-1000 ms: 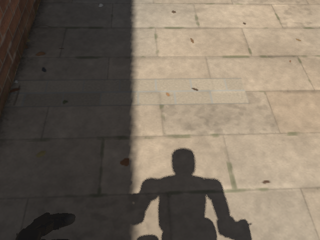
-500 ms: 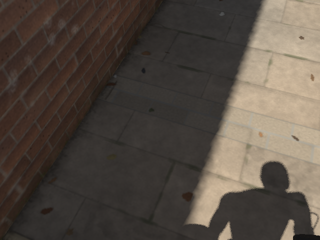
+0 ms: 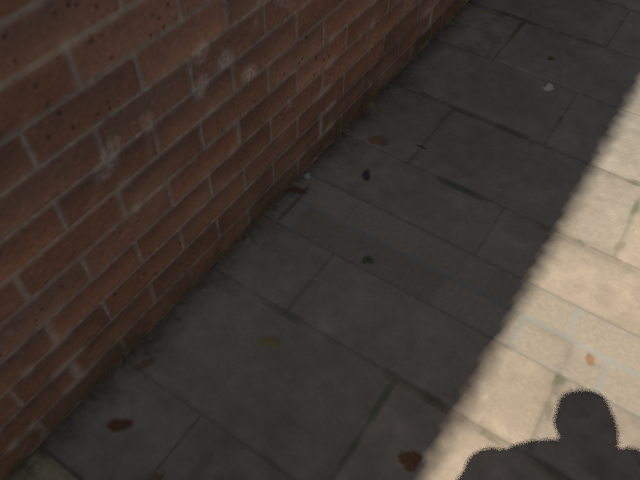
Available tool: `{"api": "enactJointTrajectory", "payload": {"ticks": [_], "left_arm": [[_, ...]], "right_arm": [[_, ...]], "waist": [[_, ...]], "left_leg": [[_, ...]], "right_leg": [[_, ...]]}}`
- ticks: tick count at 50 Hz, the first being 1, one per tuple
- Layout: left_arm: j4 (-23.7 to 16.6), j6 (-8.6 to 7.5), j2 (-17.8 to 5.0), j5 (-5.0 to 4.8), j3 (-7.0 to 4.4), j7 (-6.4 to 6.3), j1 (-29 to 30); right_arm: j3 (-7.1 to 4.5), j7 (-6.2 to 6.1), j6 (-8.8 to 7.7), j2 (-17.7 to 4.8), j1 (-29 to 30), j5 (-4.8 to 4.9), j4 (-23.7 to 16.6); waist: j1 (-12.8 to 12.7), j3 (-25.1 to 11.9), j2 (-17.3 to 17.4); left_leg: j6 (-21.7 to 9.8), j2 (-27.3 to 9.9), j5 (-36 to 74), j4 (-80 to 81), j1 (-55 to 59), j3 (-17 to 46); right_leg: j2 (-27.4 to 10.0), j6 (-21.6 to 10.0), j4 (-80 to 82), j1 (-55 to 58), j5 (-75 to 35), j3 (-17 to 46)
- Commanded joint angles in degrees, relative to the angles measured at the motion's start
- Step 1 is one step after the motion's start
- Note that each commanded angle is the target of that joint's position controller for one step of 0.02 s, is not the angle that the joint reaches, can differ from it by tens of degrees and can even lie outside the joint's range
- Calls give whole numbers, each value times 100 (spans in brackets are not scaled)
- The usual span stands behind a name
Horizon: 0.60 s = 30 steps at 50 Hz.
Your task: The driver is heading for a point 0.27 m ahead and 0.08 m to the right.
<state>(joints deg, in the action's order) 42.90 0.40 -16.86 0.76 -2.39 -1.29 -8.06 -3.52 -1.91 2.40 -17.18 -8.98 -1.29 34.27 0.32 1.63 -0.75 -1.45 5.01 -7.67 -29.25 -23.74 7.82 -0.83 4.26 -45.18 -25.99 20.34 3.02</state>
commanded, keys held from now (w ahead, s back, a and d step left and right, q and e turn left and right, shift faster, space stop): e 0.70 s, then q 0.30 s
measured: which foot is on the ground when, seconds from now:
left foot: down 0.00-0.66, up 0.68-1.00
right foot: up 0.00-0.02, down 0.04-0.38, up 0.40-0.64, down 0.66-1.00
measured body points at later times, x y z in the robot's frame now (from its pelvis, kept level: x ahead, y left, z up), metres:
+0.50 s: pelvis +0.01 -0.03 +0.00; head +0.04 -0.03 +0.45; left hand +0.23 +0.22 -0.09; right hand +0.08 -0.33 -0.10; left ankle +0.07 +0.10 -0.73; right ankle -0.03 -0.13 -0.67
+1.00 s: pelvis -0.02 -0.08 +0.01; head -0.01 -0.10 +0.45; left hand +0.23 +0.08 -0.08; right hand -0.01 -0.37 -0.12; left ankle +0.02 +0.08 -0.70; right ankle -0.04 -0.15 -0.73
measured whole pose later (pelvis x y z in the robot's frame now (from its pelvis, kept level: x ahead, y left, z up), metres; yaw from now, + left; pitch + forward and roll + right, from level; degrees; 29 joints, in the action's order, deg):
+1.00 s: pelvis -0.02 -0.08 +0.01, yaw -19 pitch +0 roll +0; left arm 37.2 0.4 -11.1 1.3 -0.4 -1.1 -8.7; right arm -3.3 -1.5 2.6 -15.6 -12.6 1.0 44.1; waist 0.9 0.5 1.9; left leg 4.7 -3.2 -23.2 -45.3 -20.4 2.3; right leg 3.4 -4.9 -27.9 -13.7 14.9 -2.5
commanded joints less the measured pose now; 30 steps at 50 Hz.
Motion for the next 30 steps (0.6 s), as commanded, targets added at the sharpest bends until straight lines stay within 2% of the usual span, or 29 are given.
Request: {"api": "enactJointTrajectory", "payload": {"ticks": [1,2,3,4,5,6,7,8,9,10,14,17,18,19,20,21,22,23,24,27,28,30], "left_arm": [[-192,-100,-126,33,-7,112,-385],[-179,-117,-202,70,-18,156,-448],[-323,-138,-628,165,-62,159,-310],[-385,-152,-809,185,-73,171,112],[-506,-171,-779,150,-91,173,370],[-466,-195,-749,93,-102,170,259],[-445,-206,-889,37,-144,157,114],[-465,-215,-974,-16,-172,138,48],[-484,-206,-998,-52,-196,103,-33],[-513,-162,-886,-118,-177,55,-109],[-737,-12,-888,-161,-250,-39,-184],[-967,80,-852,-177,-287,-47,-106],[-1043,101,-791,-169,-281,-36,-182],[-1090,108,-706,-168,-264,-22,-225],[-1106,100,-615,-191,-251,17,-266],[-1111,91,-703,-188,-295,47,-301],[-1100,97,-896,-178,-388,78,-279],[-1040,133,-863,-206,-412,99,-354],[-1008,182,-680,-219,-357,110,-402],[-1125,231,-387,-203,-223,185,-222],[-1207,231,-388,-209,-209,227,-134],[-1246,234,-528,-227,-262,278,-229]], "right_arm": [[20,12,-73,-308,66,-46,-209],[46,46,-111,-194,-371,-40,8],[41,40,-145,-205,-629,-118,79],[-25,49,-202,-335,-727,-120,0],[-86,-11,-221,-569,-324,-81,-15],[-134,-48,-227,-657,20,-34,-25],[-140,-88,-210,-594,178,-26,-6],[-146,-105,-188,-560,207,-26,-33],[-147,-101,-191,-504,193,-6,-21],[-128,-98,-225,-366,190,53,-4],[-160,-29,-351,-277,43,91,69],[-229,24,-391,-409,-210,75,153],[-276,26,-378,-556,-197,62,160],[-307,18,-352,-635,-283,51,174],[-317,37,-324,-713,-346,-3,160],[-299,11,-340,-715,-250,-36,63],[-257,-23,-370,-664,-271,-34,0],[-237,-58,-381,-646,-91,10,-35],[-250,-66,-372,-696,115,73,-27],[-303,-81,-253,-855,279,95,20],[-320,-79,-218,-885,251,110,39],[-345,-62,-179,-942,155,176,92]], "waist": [[-151,-996,961],[-49,-775,816],[217,-535,64],[577,-255,-857],[410,22,-966],[234,103,-895],[132,77,-865],[86,109,-996],[57,93,-1036],[18,29,-1034],[-32,-306,-892],[10,-524,-390],[-92,-481,101],[-86,-466,647],[-74,-489,1347],[-11,-598,1716],[36,-618,1251],[-84,-597,762],[-172,-493,612],[-66,-522,922],[-6,-606,1059],[19,-771,1144]], "left_leg": [[-759,-1284,-665,636,358,944],[-420,-1015,-1152,507,241,738],[-52,-575,-1669,-212,40,336],[208,-307,-1438,-193,516,-158],[287,-405,-957,-188,902,-214],[284,-391,-666,-200,1022,-251],[268,-365,-598,-262,1032,-324],[268,-360,-604,-257,944,-344],[268,-350,-634,-253,865,-375],[259,-298,-748,-308,785,-446],[205,-295,-800,-329,613,-502],[51,-557,-409,-27,1070,-360],[-92,-793,-359,164,1213,-94],[-355,-1186,-276,475,1456,341],[-818,-1871,163,884,1708,1101],[-1353,-2635,955,1055,1790,1742],[-1602,-2894,1535,1044,1711,1793],[-1465,-2727,1631,934,1593,1350],[-1214,-2429,1496,915,1500,833],[-952,-1933,1586,857,1245,-179],[-941,-1936,1613,807,1269,-325],[-916,-2078,1553,616,1411,-391]], "right_leg": [[4,-200,1419,1483,-691,-314],[-60,-310,1879,1643,-1018,-194],[-794,-582,2191,1547,-1646,776],[-1232,-1171,2573,551,-1444,1386],[-1118,-1243,2846,-26,-510,1548],[-907,-1098,2825,-29,-64,1441],[-809,-1018,2801,64,-7,1424],[-808,-1026,2793,175,-102,1511],[-812,-1063,2741,312,-281,1579],[-819,-1135,2662,476,-487,1652],[-798,-1364,2190,1019,-1632,1970],[-488,-1162,1740,729,-1632,1806],[-163,-980,1448,413,-1232,1457],[182,-751,908,1,-742,987],[490,-557,178,-415,-111,479],[483,-406,-1053,-714,1214,148],[285,-288,-2147,-900,1599,235],[127,-226,-2493,-871,1388,312],[-8,-183,-2194,-834,1070,240],[-101,-125,-1131,-154,634,-294],[-114,-159,-692,84,608,-379],[-43,-252,135,458,267,-551]]}}
Velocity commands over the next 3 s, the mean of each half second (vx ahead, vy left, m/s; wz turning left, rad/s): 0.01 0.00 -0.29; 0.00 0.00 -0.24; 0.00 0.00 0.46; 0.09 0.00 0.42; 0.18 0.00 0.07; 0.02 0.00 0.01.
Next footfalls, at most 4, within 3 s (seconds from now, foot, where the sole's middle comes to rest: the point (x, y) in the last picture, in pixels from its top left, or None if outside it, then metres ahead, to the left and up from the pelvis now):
0.04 right None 0.06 -0.14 -0.77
0.66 right None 0.00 -0.16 -0.77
1.24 left None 0.01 0.06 -0.77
1.76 right None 0.04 -0.17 -0.77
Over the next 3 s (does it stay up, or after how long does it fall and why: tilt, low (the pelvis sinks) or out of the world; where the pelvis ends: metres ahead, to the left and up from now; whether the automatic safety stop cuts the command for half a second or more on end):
stays up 0.14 -0.03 0.00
